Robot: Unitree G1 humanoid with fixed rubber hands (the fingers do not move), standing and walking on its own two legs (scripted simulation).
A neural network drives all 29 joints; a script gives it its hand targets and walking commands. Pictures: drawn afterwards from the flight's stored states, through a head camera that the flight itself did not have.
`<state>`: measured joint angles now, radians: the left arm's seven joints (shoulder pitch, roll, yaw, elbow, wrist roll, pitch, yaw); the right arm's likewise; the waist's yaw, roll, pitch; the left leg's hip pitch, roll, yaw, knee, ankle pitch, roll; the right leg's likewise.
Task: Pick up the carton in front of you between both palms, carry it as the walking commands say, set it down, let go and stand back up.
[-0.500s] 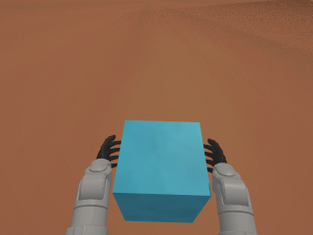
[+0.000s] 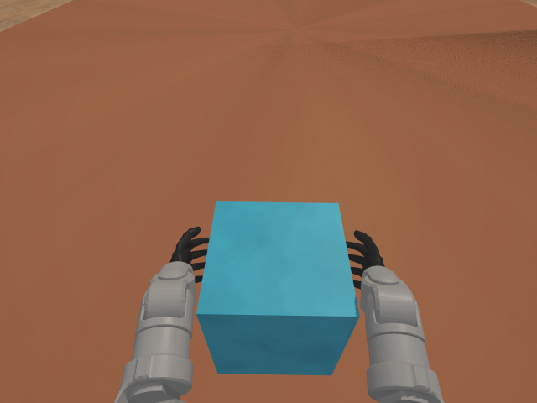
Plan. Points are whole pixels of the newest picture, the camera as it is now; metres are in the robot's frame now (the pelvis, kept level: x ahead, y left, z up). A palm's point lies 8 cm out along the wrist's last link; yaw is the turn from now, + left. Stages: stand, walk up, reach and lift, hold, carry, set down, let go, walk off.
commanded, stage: set down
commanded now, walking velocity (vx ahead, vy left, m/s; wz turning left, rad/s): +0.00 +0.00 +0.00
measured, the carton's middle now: (275, 291) +0.31 -0.01 -0.03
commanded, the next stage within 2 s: none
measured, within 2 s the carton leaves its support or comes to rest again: neither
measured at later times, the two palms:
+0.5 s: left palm (213, 288) +0.38 +0.12 -0.12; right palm (356, 300) +0.35 -0.17 -0.13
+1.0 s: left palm (233, 295) +0.44 +0.10 -0.26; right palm (352, 309) +0.40 -0.20 -0.26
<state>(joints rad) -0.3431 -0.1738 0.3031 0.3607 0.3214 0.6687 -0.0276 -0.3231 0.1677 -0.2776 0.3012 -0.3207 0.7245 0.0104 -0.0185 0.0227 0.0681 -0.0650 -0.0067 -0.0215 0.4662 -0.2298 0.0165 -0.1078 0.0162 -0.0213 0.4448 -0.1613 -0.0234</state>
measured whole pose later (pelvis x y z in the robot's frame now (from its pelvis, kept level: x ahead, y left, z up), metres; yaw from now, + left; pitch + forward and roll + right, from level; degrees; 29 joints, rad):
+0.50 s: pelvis -0.01 +0.01 -0.06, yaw +0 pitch +18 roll +0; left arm -0.65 -0.16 0.45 0.62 0.33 0.18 0.02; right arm -0.61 0.12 -0.47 0.56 -0.35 0.21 0.03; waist -0.06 0.03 0.12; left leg -0.88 -0.06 -0.03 0.90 -0.34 0.01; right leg -0.93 0.02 0.03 0.88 -0.26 0.00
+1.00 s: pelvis -0.02 +0.01 -0.18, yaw +1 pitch +42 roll +1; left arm -0.88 -0.11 0.44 0.65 0.24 0.24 0.07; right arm -0.83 0.04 -0.51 0.58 -0.26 0.28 0.03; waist -0.08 0.06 -0.15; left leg -1.65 -0.08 -0.01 1.43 -0.50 0.01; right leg -1.70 0.01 0.03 1.40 -0.43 0.00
